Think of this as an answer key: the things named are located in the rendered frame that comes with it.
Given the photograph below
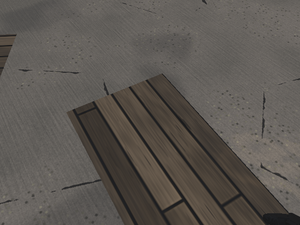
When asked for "right robot hand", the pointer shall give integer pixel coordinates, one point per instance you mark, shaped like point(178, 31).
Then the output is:
point(281, 219)

